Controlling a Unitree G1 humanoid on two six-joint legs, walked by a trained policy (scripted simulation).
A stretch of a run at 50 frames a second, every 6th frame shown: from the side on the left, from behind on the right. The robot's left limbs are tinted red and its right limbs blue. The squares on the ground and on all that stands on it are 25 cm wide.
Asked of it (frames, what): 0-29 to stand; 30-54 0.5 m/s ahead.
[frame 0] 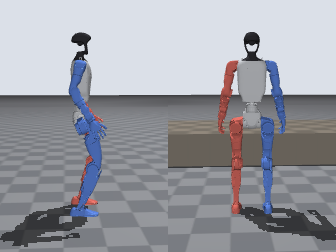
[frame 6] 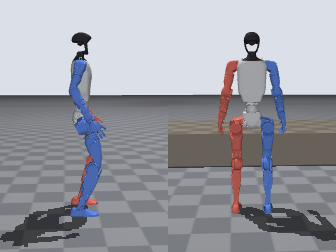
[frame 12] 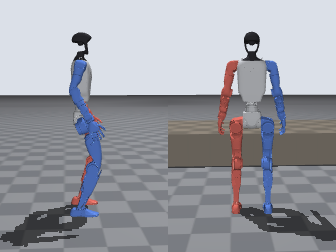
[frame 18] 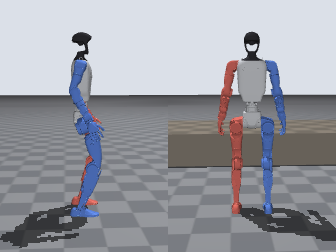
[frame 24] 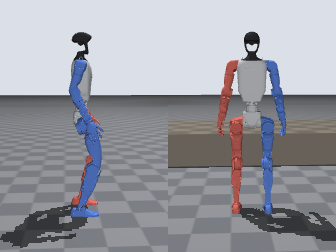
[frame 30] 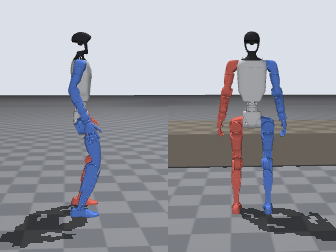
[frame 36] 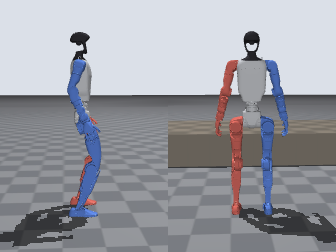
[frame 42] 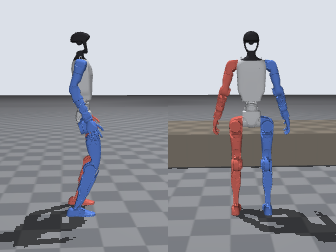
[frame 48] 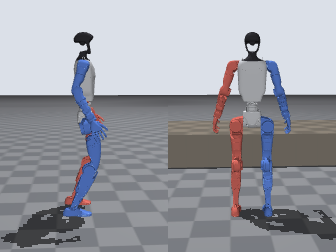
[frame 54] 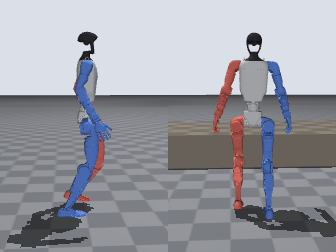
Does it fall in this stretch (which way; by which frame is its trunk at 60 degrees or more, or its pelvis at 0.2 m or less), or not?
no
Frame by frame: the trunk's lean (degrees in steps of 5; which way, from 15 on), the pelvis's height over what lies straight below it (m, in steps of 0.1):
0: 0, 0.8
6: 0, 0.8
12: 0, 0.8
18: 0, 0.8
24: 0, 0.8
30: 0, 0.8
36: 0, 0.8
42: 5, 0.8
48: 0, 0.8
54: 0, 0.8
